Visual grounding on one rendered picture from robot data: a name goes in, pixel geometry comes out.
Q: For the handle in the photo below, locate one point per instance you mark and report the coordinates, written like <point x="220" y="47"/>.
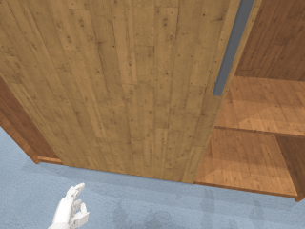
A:
<point x="240" y="21"/>

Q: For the wardrobe door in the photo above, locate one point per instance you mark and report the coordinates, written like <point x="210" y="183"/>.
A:
<point x="122" y="86"/>
<point x="12" y="110"/>

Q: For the robot left hand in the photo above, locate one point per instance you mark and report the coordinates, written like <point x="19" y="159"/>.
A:
<point x="65" y="211"/>

